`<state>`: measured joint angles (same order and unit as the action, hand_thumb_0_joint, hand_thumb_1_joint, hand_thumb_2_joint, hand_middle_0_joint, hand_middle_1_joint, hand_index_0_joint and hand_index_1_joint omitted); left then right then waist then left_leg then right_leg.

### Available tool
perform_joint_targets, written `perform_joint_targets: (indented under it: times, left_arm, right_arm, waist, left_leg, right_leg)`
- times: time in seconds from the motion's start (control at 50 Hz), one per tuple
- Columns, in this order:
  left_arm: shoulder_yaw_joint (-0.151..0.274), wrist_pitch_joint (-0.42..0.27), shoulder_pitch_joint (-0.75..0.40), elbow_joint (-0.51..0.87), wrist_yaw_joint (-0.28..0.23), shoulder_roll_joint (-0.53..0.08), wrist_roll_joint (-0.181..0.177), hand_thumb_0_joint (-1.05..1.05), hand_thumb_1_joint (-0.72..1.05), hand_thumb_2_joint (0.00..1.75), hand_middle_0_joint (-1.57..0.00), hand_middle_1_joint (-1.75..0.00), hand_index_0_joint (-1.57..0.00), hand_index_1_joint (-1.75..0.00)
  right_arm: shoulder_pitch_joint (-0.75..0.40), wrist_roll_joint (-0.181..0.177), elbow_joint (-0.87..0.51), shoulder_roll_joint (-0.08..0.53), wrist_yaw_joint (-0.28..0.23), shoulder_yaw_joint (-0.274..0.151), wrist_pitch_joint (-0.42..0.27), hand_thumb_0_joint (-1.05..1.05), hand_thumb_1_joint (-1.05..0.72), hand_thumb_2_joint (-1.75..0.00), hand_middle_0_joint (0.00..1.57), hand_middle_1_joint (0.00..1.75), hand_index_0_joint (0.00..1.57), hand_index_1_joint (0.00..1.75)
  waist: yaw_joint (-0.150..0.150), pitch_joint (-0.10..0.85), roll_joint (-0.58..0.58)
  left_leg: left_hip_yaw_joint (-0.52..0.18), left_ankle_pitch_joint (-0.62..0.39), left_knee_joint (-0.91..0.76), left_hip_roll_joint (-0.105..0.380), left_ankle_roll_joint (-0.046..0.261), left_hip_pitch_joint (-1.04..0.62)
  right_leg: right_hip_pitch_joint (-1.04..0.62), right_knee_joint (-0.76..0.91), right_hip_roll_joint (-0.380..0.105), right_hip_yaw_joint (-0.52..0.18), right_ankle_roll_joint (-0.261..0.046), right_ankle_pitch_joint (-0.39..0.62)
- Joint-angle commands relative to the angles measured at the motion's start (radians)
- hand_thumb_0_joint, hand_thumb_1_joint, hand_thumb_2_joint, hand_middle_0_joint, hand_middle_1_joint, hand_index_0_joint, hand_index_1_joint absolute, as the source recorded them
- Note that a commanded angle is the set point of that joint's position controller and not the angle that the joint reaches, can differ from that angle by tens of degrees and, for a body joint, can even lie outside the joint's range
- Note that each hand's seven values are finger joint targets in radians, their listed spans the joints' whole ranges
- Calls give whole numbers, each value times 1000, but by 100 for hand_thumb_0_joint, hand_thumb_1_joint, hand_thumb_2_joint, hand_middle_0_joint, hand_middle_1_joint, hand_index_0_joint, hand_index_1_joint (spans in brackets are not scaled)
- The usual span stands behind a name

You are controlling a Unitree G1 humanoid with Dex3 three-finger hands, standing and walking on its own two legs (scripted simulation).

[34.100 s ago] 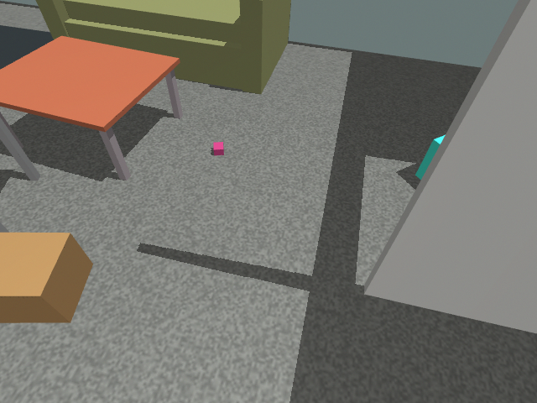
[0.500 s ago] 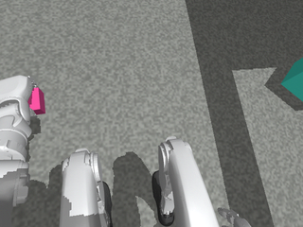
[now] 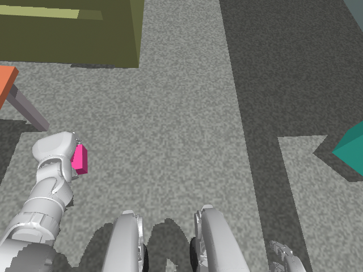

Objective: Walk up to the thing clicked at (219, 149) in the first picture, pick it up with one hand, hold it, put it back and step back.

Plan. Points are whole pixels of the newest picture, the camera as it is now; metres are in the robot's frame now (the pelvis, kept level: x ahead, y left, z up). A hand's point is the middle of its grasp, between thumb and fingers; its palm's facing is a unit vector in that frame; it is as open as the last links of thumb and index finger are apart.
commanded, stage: lift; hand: left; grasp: from above
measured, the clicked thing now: (73, 160) +0.41 +0.25 -0.12
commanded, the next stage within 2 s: hold in 0.74 s
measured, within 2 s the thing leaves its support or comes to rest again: neither
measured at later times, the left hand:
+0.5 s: hand (47, 144) +0.37 +0.23 +0.05, palm faces -0.40 -0.17 -0.90, open 9.0 cm
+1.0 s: hand (34, 127) +0.38 +0.23 +0.11, palm faces -0.38 -0.16 -0.91, open 9.1 cm
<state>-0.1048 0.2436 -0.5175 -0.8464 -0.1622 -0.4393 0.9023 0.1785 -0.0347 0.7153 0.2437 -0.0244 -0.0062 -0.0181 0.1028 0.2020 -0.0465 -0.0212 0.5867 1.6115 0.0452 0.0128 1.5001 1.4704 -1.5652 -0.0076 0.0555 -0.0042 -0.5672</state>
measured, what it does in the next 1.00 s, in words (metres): rises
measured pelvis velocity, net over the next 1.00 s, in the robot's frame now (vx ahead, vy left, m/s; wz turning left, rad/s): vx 0.07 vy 0.00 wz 0.01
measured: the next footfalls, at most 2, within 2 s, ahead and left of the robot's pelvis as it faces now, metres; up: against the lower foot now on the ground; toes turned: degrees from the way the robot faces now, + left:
none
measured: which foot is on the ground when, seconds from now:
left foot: down 0.00-1.00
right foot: down 0.00-1.00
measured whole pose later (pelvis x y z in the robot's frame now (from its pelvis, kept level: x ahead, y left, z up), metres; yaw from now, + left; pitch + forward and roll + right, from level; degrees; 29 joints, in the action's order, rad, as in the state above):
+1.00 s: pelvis +0.07 +0.00 +0.18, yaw +1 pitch +8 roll +0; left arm -0.23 0.29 -0.33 -0.81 -0.17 -0.31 0.90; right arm 0.24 -0.05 0.75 0.25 -0.03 -0.02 -0.05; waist 0.04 0.09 -0.04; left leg 0.04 0.35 0.73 0.02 0.01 0.52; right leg 0.52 -0.72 -0.01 0.01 0.00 -0.34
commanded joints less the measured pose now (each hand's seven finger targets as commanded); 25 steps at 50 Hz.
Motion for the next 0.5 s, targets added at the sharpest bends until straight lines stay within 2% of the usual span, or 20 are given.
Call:
perform_joint_targets:
  times: [0.0, 0.02, 0.08, 0.1, 0.12, 0.18, 0.2, 0.22, 0.24, 0.26, 0.34, 0.36, 0.4, 0.46, 0.48]
  left_arm:
    - [24, 19, -248, 177, -42, -172, 9, 0, 67, 44, -118, -20, -114, -25]
    - [18, 22, -215, 159, -43, -165, 8, 0, 68, 43, -118, -21, -114, -26]
    - [14, 21, -228, 177, -47, -163, 3, 0, 66, 44, -116, -23, -112, -27]
    - [-8, 21, -217, 166, -49, -128, -3, 0, 69, 44, -117, -24, -114, -28]
    - [-12, 21, -220, 172, -51, -123, -2, 0, 69, 43, -118, -23, -114, -27]
    - [-17, 19, -186, 153, -62, -113, 0, 0, 66, 39, -114, -22, -111, -25]
    - [-7, 19, -182, 164, -66, -135, 6, 0, 66, 39, -114, -22, -111, -25]
    - [-20, 21, -154, 138, -67, -104, 6, 0, 66, 40, -115, -23, -112, -26]
    - [-31, 21, -185, 159, -69, -88, 3, 0, 69, 41, -116, -24, -113, -28]
    - [-21, 25, -192, 143, -74, -108, 6, 0, 68, 43, -116, -24, -112, -28]
    - [-22, 33, -156, 128, -82, -94, 3, 0, 67, 44, -115, -25, -112, -29]
    - [-25, 34, -170, 135, -82, -86, 2, 0, 67, 45, -116, -23, -112, -28]
    - [-16, 39, -165, 136, -84, -97, 3, 0, 66, 44, -114, -25, -110, -29]
    - [-25, 42, -159, 130, -81, -83, 4, 0, 65, 45, -114, -23, -110, -27]
    - [-42, 42, -146, 121, -77, -49, -5, 0, 63, 44, -113, -21, -109, -26]
  right_arm:
    - [81, -12, -54, 155, -42, -54, -37, 0, -90, -90, 20, 30, 20, 30]
    - [82, -14, -52, 150, -46, -52, -41, 0, -90, -90, 20, 30, 20, 30]
    - [89, -16, -40, 147, -56, -54, -57, 0, -90, -90, 20, 30, 20, 30]
    - [86, -18, -39, 142, -58, -52, -62, 0, -90, -90, 20, 30, 20, 30]
    - [90, -18, -33, 142, -59, -53, -66, 0, -90, -90, 20, 30, 20, 30]
    - [99, -17, -28, 140, -61, -51, -76, 0, -90, -90, 20, 30, 20, 30]
    - [103, -18, -29, 142, -61, -52, -77, 0, -90, -90, 20, 30, 20, 30]
    - [106, -14, -25, 140, -60, -52, -79, 0, -90, -90, 20, 30, 20, 30]
    - [104, -13, -28, 137, -60, -51, -82, 0, -90, -90, 20, 30, 20, 30]
    - [107, -11, -27, 141, -60, -50, -82, 0, -90, -90, 20, 30, 20, 30]
    - [117, -9, -25, 139, -54, -50, -85, 0, -90, -90, 20, 30, 20, 30]
    - [117, -9, -27, 140, -53, -52, -87, 0, -90, -90, 20, 30, 20, 30]
    - [115, -9, -31, 141, -51, -53, -85, 0, -90, -90, 20, 30, 20, 30]
    - [103, -8, -39, 140, -47, -54, -85, 0, -89, -90, 20, 30, 20, 30]
    - [109, -9, -36, 137, -44, -53, -87, 0, -89, -90, 20, 30, 20, 30]
  waist:
    - [14, 398, -65]
    - [14, 368, -44]
    - [9, 352, -49]
    - [11, 331, -43]
    - [10, 325, -53]
    - [0, 295, -45]
    - [-9, 306, -45]
    - [-3, 286, -38]
    - [3, 284, -41]
    - [1, 283, -30]
    - [-17, 262, -13]
    - [-13, 263, -24]
    - [-23, 249, -34]
    - [-28, 215, -26]
    - [-20, 195, -16]
  left_leg:
    - [-20, -71, -361, -38, 7, -465]
    - [-17, -79, -383, -41, 8, -472]
    - [-9, -131, -442, -39, 7, -550]
    - [-15, -142, -469, -37, 5, -579]
    - [-11, -171, -484, -36, 3, -607]
    - [-10, -231, -546, -37, 0, -673]
    - [-2, -248, -561, -40, 1, -701]
    - [-2, -270, -576, -38, 1, -718]
    - [1, -276, -593, -39, 3, -733]
    - [5, -290, -609, -41, 3, -760]
    - [3, -350, -674, -44, 2, -828]
    - [3, -360, -693, -42, -2, -855]
    - [2, -382, -724, -43, -4, -887]
    - [3, -365, -774, -44, -7, -923]
    - [0, -369, -789, -41, -8, -932]
  right_leg:
    - [-380, 343, 48, -24, -26, 88]
    - [-414, 373, 49, -27, -24, 91]
    - [-499, 441, 48, -39, -24, 135]
    - [-513, 460, 49, -37, -24, 143]
    - [-529, 475, 48, -38, -24, 168]
    - [-603, 533, 50, -35, -25, 216]
    - [-637, 556, 49, -39, -24, 233]
    - [-650, 570, 50, -38, -24, 253]
    - [-673, 590, 50, -39, -22, 264]
    - [-706, 611, 48, -40, -19, 280]
    - [-791, 672, 44, -44, -16, 341]
    - [-797, 681, 44, -40, -18, 343]
    - [-827, 709, 44, -44, -17, 362]
    - [-857, 756, 42, -44, -16, 344]
    - [-859, 766, 44, -44, -18, 346]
